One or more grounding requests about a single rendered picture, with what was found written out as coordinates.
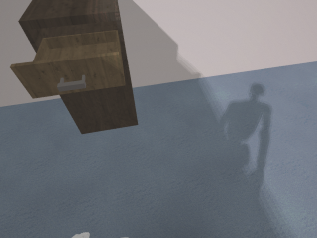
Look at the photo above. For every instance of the drawer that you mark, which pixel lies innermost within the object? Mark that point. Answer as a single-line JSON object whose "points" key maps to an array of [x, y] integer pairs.
{"points": [[96, 55]]}

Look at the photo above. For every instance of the cabinet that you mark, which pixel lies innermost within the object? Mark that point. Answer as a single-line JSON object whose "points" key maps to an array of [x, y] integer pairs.
{"points": [[93, 110]]}

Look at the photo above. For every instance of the handle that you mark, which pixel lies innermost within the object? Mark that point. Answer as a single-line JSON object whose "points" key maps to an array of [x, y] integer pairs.
{"points": [[73, 85]]}

